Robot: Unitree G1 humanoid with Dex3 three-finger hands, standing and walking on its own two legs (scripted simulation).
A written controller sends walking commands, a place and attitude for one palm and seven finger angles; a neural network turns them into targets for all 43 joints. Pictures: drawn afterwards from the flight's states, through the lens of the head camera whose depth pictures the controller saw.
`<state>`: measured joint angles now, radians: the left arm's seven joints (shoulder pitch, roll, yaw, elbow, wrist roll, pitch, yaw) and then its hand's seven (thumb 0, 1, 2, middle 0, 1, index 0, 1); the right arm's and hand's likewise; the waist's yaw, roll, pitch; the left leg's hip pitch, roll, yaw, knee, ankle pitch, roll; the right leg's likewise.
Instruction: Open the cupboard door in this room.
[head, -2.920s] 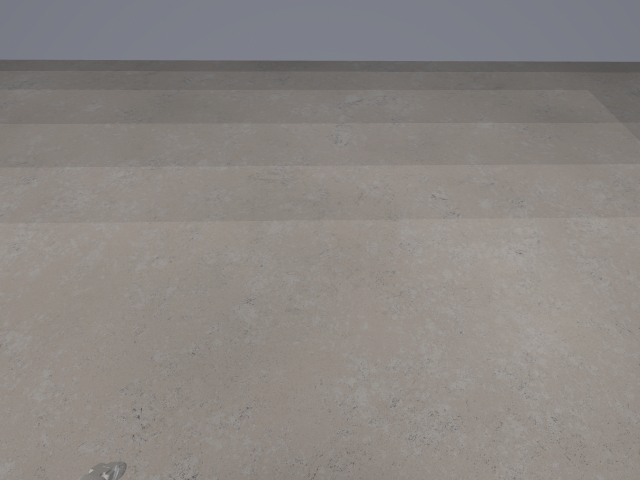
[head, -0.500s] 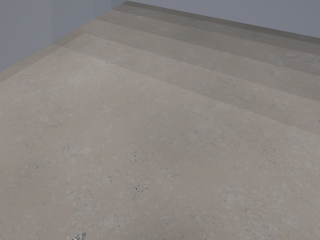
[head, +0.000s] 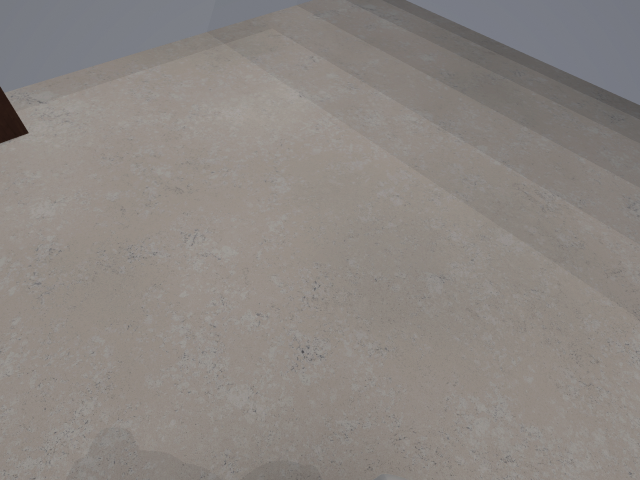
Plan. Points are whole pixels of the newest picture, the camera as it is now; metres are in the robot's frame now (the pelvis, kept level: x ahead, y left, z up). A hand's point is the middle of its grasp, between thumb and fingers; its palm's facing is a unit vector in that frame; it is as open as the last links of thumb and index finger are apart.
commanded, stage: turn or walk to find it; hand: left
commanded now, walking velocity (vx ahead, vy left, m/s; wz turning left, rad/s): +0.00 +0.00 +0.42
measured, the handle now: out of the picture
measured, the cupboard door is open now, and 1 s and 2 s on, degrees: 0 0 0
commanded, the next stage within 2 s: stand and wait in 0.60 s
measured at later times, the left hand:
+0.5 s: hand out of the picture +0.01 +0.18 -0.14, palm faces +0.24 -0.93 -0.26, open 7.4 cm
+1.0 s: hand out of the picture -0.10 +0.21 -0.16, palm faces +0.36 -0.91 -0.22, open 7.4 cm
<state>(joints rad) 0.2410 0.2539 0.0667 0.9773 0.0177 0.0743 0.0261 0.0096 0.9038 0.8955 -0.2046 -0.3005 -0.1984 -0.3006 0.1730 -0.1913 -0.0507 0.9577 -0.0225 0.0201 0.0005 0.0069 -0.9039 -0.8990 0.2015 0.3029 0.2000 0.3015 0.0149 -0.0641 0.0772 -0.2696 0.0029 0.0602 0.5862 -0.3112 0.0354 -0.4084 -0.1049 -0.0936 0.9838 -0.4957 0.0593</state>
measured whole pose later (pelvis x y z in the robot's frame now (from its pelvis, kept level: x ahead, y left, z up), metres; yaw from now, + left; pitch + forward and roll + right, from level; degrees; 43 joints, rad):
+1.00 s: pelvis -0.06 +0.02 +0.01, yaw +19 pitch -1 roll +0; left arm 0.25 0.20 0.03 1.05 0.01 0.05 0.03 0.01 0.91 0.90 -0.20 -0.30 -0.19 -0.30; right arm 0.17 -0.16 -0.03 1.02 -0.02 0.01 -0.02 0.00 -0.92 -0.90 0.21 0.30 0.20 0.30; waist 0.01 -0.02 0.04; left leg -0.21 -0.02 0.08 0.43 -0.20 0.06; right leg -0.28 -0.07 -0.05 0.72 -0.43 0.05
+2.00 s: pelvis -0.16 +0.02 +0.00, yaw +32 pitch -2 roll -1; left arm 0.26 0.16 0.02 1.07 0.01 0.03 0.03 0.01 0.90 0.90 -0.20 -0.30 -0.20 -0.30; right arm 0.22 -0.17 -0.04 1.08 -0.02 0.02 -0.02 0.01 -0.91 -0.90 0.20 0.30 0.20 0.30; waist 0.02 -0.02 0.04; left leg -0.24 0.02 0.04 0.56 -0.29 0.01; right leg -0.24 -0.08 -0.12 0.56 -0.29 0.03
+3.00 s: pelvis -0.19 -0.01 +0.01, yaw +52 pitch +1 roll +1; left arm 0.19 0.17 0.03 0.91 0.02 0.02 0.03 0.01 0.90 0.90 -0.20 -0.30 -0.20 -0.30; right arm 0.22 -0.25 -0.09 0.97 -0.03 0.07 0.02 0.01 -0.90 -0.90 0.20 0.30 0.20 0.30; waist -0.02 0.06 0.05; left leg -0.51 -0.05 -0.03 1.03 -0.39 -0.03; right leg -0.20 -0.04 -0.10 0.51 -0.32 -0.03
